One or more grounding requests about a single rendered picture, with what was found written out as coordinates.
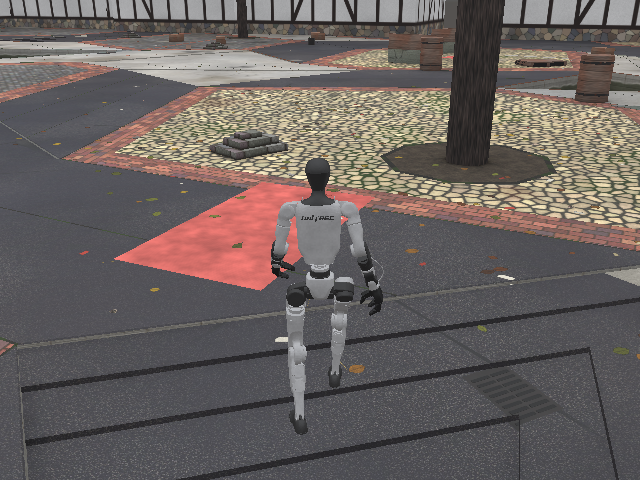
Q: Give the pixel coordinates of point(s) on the left robot forearm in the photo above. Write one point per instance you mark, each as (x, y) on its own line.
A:
(276, 260)

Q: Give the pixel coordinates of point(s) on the right robot forearm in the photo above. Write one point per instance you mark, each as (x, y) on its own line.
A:
(367, 269)

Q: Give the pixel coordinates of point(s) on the right robot shin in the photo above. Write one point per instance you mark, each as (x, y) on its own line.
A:
(337, 345)

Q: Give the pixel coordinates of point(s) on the right robot hand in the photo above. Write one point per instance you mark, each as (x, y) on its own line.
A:
(377, 301)

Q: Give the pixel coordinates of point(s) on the left robot upper arm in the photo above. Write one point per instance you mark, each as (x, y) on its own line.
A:
(287, 212)

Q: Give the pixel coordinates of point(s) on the robot right thigh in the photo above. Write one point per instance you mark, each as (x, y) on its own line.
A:
(343, 295)

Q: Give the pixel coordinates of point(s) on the left robot hand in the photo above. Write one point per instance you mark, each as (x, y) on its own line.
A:
(284, 265)

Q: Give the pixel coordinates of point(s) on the right robot upper arm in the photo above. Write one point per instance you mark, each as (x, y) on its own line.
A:
(350, 211)

